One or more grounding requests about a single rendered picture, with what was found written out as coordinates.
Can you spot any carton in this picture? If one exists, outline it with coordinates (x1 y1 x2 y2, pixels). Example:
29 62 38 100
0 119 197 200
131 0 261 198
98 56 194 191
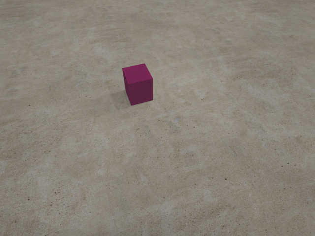
122 64 153 106

